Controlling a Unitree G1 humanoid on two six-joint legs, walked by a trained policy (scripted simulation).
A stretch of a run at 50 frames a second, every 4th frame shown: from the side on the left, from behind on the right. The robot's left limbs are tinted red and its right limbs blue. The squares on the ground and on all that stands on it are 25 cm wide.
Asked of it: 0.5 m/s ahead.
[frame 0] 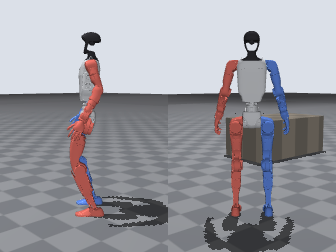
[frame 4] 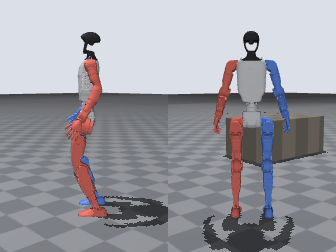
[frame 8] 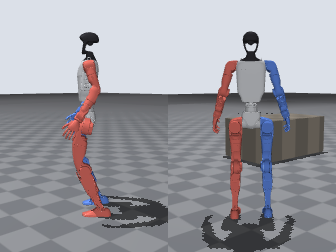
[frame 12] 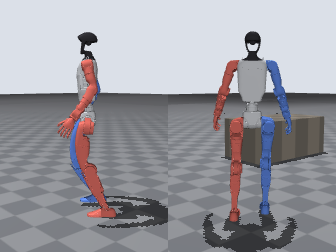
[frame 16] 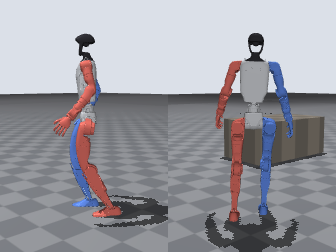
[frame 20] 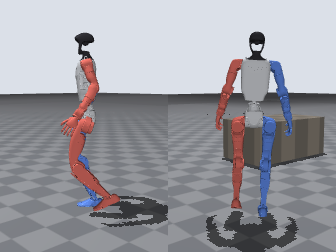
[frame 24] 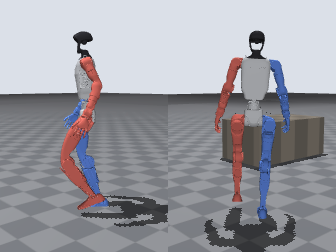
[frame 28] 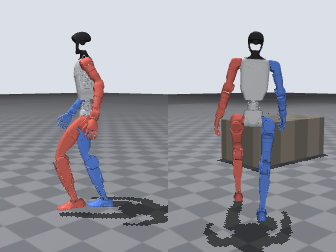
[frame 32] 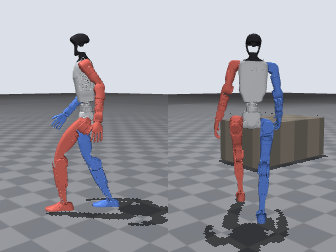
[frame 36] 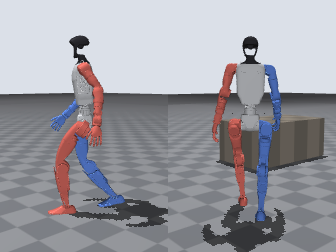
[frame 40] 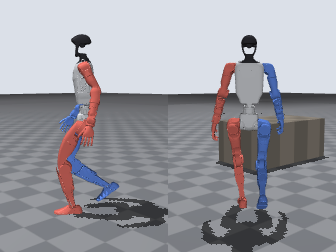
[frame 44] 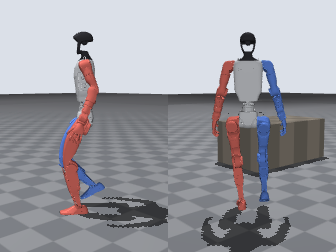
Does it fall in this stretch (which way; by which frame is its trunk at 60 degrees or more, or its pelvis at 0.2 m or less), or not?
no
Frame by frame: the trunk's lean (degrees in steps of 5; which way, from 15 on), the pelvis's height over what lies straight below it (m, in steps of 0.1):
0: 5, 0.8
4: 5, 0.8
8: 0, 0.8
12: 0, 0.8
16: 5, 0.8
20: 5, 0.8
24: 5, 0.8
28: 5, 0.8
32: 5, 0.8
36: 5, 0.7
40: 5, 0.7
44: 0, 0.8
